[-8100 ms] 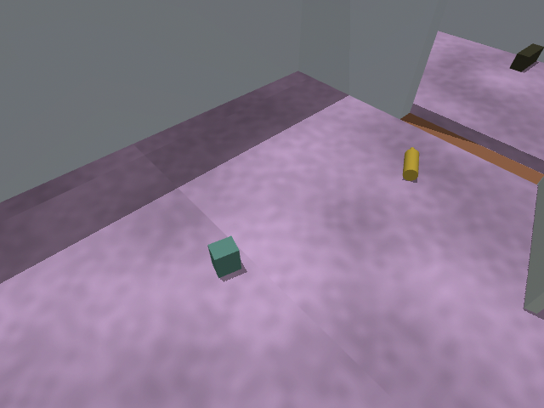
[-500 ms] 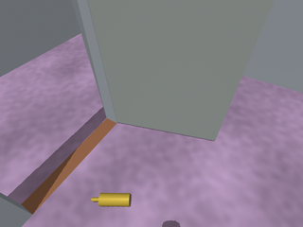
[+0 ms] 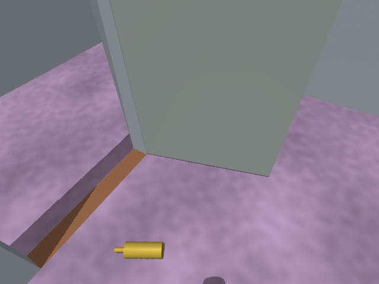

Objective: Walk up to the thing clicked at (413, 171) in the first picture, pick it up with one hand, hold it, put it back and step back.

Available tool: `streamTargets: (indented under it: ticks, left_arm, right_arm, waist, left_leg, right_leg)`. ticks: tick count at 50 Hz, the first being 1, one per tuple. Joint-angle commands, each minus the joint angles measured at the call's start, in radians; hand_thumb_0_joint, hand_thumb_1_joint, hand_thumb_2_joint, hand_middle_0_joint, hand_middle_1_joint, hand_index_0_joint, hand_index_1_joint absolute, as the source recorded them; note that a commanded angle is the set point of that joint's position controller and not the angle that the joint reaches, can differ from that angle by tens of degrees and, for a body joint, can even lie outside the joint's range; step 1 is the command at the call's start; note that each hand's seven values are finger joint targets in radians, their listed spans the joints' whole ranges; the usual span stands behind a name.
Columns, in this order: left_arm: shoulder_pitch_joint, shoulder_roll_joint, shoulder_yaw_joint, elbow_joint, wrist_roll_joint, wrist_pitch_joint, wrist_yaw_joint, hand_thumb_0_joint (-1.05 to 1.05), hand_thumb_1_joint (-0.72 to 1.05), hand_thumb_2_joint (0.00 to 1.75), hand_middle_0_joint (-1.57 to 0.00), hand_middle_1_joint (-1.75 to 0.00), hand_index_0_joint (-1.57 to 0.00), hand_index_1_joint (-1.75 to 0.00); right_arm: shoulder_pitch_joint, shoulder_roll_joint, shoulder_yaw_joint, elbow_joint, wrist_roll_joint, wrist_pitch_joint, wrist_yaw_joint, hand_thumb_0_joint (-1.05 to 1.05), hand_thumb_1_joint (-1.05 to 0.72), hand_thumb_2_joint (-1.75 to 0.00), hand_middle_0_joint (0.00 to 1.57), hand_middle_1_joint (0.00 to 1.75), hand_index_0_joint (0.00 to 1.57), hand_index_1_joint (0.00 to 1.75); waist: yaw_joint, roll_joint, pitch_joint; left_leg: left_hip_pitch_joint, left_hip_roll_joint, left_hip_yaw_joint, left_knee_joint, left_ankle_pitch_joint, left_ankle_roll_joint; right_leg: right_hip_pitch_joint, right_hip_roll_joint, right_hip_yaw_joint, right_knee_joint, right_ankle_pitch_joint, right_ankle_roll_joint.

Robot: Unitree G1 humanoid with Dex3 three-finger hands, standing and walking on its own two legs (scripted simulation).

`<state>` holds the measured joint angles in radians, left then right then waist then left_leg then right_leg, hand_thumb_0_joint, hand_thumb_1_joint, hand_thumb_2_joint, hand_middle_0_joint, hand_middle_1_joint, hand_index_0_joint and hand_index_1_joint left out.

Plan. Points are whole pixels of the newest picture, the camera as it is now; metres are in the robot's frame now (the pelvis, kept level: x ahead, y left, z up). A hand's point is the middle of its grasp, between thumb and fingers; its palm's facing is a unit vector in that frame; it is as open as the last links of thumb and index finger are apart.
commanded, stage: stand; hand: left
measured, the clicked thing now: (138, 249) +0.45 +0.29 -0.74
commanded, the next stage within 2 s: none
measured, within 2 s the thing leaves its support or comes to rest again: neither
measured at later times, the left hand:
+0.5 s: hand out of the picture +0.08 +0.26 -0.15, palm faces -0.04 -0.94 -0.35, open 7.4 cm
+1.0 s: hand out of the picture +0.08 +0.26 -0.15, palm faces -0.04 -0.94 -0.35, open 7.4 cm
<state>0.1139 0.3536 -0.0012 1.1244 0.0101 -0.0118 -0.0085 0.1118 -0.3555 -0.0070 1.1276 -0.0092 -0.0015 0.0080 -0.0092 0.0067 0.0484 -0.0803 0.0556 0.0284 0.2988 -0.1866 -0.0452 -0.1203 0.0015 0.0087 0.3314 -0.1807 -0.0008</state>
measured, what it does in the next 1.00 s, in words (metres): stands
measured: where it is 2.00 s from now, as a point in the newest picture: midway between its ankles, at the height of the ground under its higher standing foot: outside the picture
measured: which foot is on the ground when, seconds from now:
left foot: down 0.00-1.00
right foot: down 0.00-1.00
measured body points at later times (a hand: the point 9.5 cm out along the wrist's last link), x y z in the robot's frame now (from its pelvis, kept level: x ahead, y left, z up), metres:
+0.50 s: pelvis +0.00 +0.00 +0.00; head +0.01 +0.00 +0.45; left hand +0.08 +0.30 -0.13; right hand +0.07 -0.30 -0.14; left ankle -0.02 +0.15 -0.75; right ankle +0.00 -0.12 -0.75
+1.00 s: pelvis +0.00 +0.00 +0.00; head +0.01 +0.00 +0.45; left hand +0.08 +0.31 -0.13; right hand +0.07 -0.30 -0.13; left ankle -0.02 +0.15 -0.75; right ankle +0.00 -0.12 -0.75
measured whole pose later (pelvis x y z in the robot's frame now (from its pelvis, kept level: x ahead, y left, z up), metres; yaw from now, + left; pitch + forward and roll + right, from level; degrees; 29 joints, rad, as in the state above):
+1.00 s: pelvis +0.00 +0.00 +0.00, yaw +0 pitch -2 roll +0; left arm 0.11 0.35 0.00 1.12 0.01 -0.01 -0.01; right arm 0.12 -0.35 -0.01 1.12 -0.01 0.00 0.01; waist -0.01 0.00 0.05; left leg -0.08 0.05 0.03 0.30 -0.19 -0.04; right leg -0.11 0.00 0.01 0.33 -0.18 0.00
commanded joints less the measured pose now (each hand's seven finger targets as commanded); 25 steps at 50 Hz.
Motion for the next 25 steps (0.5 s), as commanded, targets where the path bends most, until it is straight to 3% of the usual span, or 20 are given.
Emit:
streamTargets:
  ticks: [1,18,25]
  left_arm:
    - [-0.035,0.217,0.042,-0.058,-0.003,-0.022,0.020,0.00,0.90,0.90,-0.20,-0.30,-0.20,-0.30]
    - [-0.031,0.218,0.042,-0.061,-0.001,-0.022,0.018,0.00,0.90,0.90,-0.20,-0.30,-0.20,-0.30]
    - [-0.028,0.214,0.040,-0.058,-0.001,-0.023,0.019,0.00,0.90,0.90,-0.20,-0.30,-0.20,-0.30]
  right_arm:
    - [-0.032,-0.210,-0.038,-0.054,-0.003,-0.022,-0.013,0.00,-0.90,-0.90,0.20,0.30,0.20,0.30]
    - [-0.025,-0.210,-0.037,-0.059,-0.003,-0.025,-0.013,0.00,-0.90,-0.90,0.20,0.30,0.20,0.30]
    - [-0.028,-0.210,-0.037,-0.059,-0.002,-0.020,-0.012,0.00,-0.90,-0.90,0.20,0.30,0.20,0.30]
  waist:
    - [0.004,-0.001,-0.072]
    - [0.005,-0.002,-0.086]
    - [0.006,-0.002,-0.063]
  left_leg:
    - [0.020,0.091,-0.071,-0.034,0.123,0.051]
    - [0.035,0.094,-0.068,-0.030,0.145,0.050]
    - [0.017,0.088,-0.069,-0.031,0.097,0.052]
  right_leg:
    - [0.005,-0.128,0.091,-0.050,0.192,-0.019]
    - [0.008,-0.130,0.088,-0.040,0.209,-0.021]
    - [-0.004,-0.128,0.091,-0.057,0.171,-0.017]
